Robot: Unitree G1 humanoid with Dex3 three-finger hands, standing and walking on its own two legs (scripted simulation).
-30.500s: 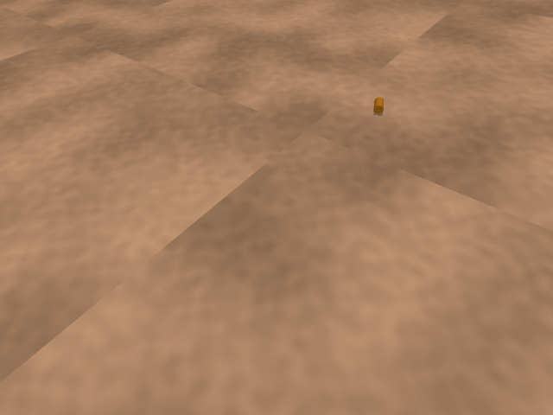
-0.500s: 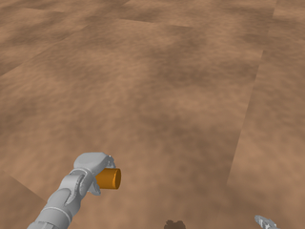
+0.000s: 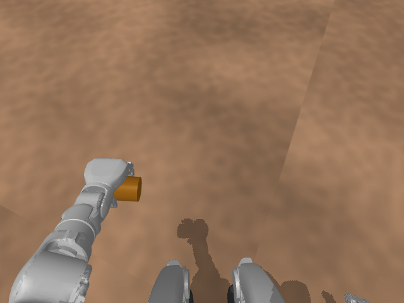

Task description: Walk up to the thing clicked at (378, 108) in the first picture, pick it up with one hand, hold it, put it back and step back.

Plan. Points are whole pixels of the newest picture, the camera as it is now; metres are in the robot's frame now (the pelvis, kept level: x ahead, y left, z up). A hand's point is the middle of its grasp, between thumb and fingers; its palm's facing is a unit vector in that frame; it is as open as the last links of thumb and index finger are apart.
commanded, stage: crouch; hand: left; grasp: from above
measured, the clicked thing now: (116, 187) +0.40 +0.22 -0.12
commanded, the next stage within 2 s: lower in 1.36 s
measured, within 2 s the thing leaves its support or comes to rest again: neither
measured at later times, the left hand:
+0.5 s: hand (133, 204) +0.43 +0.23 -0.33, palm faces -0.47 +0.03 -0.88, open 8.6 cm
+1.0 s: hand (139, 206) +0.45 +0.24 -0.44, palm faces -0.48 +0.00 -0.88, open 8.7 cm
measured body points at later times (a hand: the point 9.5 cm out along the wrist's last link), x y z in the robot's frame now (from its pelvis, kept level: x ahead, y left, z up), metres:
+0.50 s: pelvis -0.02 +0.00 -0.18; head +0.19 +0.03 +0.21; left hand +0.45 +0.23 -0.28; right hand +0.01 -0.28 -0.30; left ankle +0.05 +0.09 -0.62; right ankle +0.05 -0.11 -0.62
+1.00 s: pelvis -0.02 +0.00 -0.25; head +0.24 +0.04 +0.11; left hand +0.47 +0.24 -0.39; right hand +0.01 -0.28 -0.36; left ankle +0.05 +0.09 -0.62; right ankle +0.05 -0.11 -0.62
